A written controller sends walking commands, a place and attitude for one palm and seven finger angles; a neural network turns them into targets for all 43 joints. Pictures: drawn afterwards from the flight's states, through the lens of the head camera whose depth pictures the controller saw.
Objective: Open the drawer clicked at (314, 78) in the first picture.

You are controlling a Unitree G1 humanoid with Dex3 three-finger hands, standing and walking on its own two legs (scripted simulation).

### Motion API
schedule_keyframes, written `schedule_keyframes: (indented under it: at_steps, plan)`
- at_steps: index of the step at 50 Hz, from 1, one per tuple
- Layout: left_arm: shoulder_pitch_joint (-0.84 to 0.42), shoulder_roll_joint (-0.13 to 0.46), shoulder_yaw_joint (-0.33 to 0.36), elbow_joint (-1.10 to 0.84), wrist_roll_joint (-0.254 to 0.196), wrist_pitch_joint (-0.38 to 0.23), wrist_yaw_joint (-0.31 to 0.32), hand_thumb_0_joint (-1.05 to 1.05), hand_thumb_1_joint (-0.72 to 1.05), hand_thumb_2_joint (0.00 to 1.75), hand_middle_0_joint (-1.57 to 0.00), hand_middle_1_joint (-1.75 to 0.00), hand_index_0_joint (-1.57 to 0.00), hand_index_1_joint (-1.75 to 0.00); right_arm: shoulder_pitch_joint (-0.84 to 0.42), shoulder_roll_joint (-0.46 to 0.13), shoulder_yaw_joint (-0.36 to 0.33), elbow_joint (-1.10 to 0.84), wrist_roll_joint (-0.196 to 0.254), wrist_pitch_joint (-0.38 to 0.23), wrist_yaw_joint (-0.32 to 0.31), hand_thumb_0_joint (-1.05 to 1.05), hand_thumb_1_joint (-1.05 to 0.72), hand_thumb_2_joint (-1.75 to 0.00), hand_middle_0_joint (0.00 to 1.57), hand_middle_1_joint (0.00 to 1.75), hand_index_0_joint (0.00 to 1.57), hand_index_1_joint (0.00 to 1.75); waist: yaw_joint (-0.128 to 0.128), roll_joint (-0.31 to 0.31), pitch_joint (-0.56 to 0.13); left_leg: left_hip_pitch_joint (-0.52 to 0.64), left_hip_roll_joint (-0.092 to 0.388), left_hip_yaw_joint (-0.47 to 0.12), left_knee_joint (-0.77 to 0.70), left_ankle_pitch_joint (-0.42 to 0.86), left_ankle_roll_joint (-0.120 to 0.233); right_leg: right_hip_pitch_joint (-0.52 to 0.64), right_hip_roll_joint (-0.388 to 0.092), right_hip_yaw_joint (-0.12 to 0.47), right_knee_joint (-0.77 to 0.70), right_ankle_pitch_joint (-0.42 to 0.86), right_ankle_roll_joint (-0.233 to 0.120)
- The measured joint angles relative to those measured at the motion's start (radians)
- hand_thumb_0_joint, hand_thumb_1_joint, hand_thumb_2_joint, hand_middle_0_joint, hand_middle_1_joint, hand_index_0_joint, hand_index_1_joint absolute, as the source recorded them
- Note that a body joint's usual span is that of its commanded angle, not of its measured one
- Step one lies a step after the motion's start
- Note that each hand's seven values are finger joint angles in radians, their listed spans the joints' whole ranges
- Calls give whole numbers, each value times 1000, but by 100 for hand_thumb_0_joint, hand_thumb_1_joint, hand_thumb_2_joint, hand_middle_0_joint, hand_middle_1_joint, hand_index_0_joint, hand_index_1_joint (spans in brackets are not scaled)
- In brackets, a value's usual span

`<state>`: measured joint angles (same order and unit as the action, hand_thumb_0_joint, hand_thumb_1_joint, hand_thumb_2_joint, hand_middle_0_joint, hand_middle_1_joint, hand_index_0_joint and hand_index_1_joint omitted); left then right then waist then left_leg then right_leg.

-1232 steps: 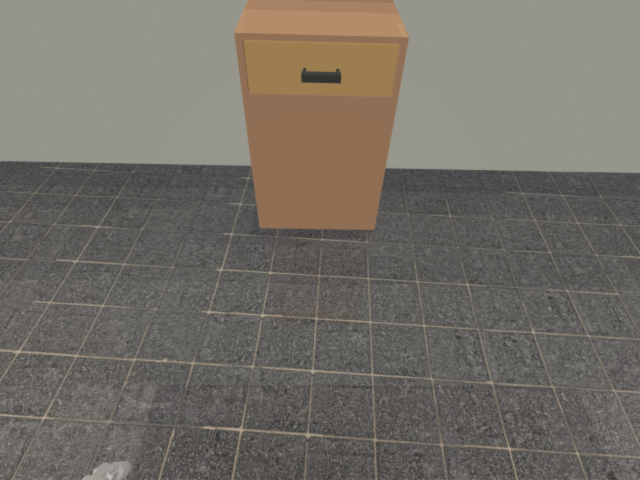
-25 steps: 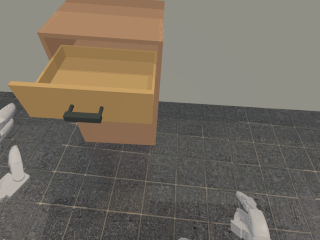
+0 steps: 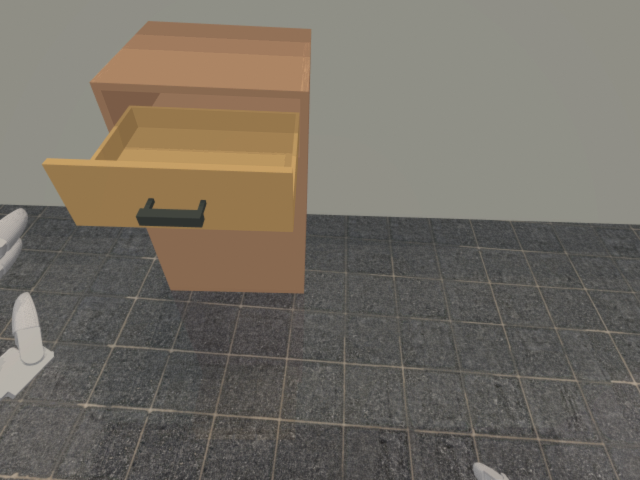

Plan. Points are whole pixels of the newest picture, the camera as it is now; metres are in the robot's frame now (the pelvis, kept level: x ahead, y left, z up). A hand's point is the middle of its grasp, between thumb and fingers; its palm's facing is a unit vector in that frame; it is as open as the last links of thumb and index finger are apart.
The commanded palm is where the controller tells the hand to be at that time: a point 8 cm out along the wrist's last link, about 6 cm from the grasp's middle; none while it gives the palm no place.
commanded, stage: stop stepping back and stand still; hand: left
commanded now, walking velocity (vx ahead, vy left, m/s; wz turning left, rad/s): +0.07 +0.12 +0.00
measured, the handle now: (173, 210) +0.60 +0.32 -0.05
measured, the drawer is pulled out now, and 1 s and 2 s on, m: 0.30 0.30 0.30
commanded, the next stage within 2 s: let the arm hang, fingers relaxed in 0.24 s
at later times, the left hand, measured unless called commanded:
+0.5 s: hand (132, 424) +0.20 +0.24 -0.03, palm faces +0.16 -0.92 -0.36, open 7.4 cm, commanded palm none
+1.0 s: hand out of the picture -0.03 +0.20 -0.17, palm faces +0.11 -0.97 -0.21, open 7.3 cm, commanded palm none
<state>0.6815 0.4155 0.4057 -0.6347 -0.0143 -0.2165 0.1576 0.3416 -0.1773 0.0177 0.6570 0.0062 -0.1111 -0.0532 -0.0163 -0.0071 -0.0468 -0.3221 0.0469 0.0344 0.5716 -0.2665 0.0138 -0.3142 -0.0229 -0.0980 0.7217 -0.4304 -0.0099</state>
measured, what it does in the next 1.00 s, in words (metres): steps on the spot: right foot, then left foot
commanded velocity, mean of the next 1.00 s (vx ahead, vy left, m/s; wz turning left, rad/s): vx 0.03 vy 0.03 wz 0.00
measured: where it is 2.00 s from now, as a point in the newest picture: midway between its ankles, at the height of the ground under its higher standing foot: outside the picture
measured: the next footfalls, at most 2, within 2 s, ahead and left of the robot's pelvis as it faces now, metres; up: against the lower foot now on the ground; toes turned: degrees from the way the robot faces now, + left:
right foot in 0.02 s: +0.01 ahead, -0.12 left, +0.00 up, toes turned -6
left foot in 0.30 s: +0.03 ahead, +0.10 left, +0.00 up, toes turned +4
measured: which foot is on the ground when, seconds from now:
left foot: down 0.00-0.04, up 0.06-0.28, down 0.30-1.00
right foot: up 0.00-0.00, down 0.02-0.32, up 0.34-0.58, down 0.60-1.00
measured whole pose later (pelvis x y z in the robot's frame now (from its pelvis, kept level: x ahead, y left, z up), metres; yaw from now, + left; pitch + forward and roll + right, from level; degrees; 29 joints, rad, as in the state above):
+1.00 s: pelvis +0.00 +0.01 +0.01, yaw +4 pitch -1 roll +0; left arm 0.31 0.20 0.02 1.06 0.01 0.03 0.02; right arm 0.31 -0.16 0.00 1.04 -0.01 0.01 -0.04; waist 0.02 -0.01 0.07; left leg -0.18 -0.04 0.01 0.44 -0.25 0.04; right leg -0.22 0.01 -0.04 0.43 -0.19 -0.02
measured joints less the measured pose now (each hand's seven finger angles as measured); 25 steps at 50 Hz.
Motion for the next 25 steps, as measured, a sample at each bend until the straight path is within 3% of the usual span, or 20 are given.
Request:
schedule_keyframes:
  at_steps: [2,5,8,10,15,17,18,19,22,25]
  plan:
    - [-43,6,23,18,1,-11,0,2,89,90,-21,-30,-21,-30,-21,-9,-4,-6,4,4,0,1,-90,-90,20,30,20,30,13,14,25,-64,8,-7,101,-55,8,67,-4,-13,-154,90,0]
    - [-129,-38,-16,93,-5,-19,-16,1,89,90,-21,-30,-21,-30,-83,-35,-30,37,9,33,5,1,-90,-90,20,30,21,30,1,58,76,-170,-14,-51,399,-117,11,79,14,-48,-141,106,-6]
    - [-98,-86,-43,129,-14,-16,-25,1,89,90,-21,-30,-21,-30,-105,-41,-44,35,11,53,14,2,-91,-90,20,30,21,30,-8,32,64,-214,-38,-20,517,-67,4,100,2,-33,-191,120,-6]
    - [-47,-102,-56,117,-13,-13,-26,2,89,90,-21,-30,-21,-30,-111,-41,-48,10,10,55,11,2,-91,-90,20,30,20,30,-16,6,54,-193,-28,3,436,-50,9,111,-4,-17,-230,142,-4]
    - [17,-65,-88,-6,0,-18,-10,2,89,90,-21,-30,-21,-30,-103,-61,-57,-55,2,15,-13,1,-91,-90,20,30,20,30,-16,-28,64,-20,2,18,18,-26,27,116,-13,-22,-218,127,13]
    - [-7,-35,-76,-41,-2,-24,1,2,88,90,-22,-30,-21,-30,-117,-64,-66,-65,-3,2,-25,1,-91,-90,20,29,20,30,-8,-40,86,-14,-11,19,-5,47,14,83,-26,-12,-131,62,13]
    - [-56,-33,-87,6,20,-35,-8,2,88,90,-21,-30,-21,-30,-127,-71,-74,-52,-9,-14,-8,1,-91,-90,19,29,20,30,-3,-31,87,-33,-17,17,13,42,14,38,-26,-1,-35,3,16]
    - [-128,-44,-120,99,40,-14,-30,1,89,90,-21,-30,-21,-30,-136,-85,-78,-37,-15,-14,14,1,-91,-90,19,29,20,30,-1,-11,80,-51,-24,9,24,36,18,-16,-20,18,75,-48,19]
    - [-323,-112,-225,474,64,142,-81,1,89,90,-21,-30,-21,-30,-156,-103,-64,6,-37,30,44,1,-91,-90,19,29,20,30,-13,43,60,-68,-51,-19,19,43,34,-125,3,80,296,-148,30]
    - [-424,-160,-291,827,63,250,-114,1,90,90,-20,-30,-20,-30,-158,-64,-29,37,-47,64,55,1,-91,-90,19,29,20,30,-19,16,66,-46,-78,-2,10,49,36,-173,1,115,344,-153,38]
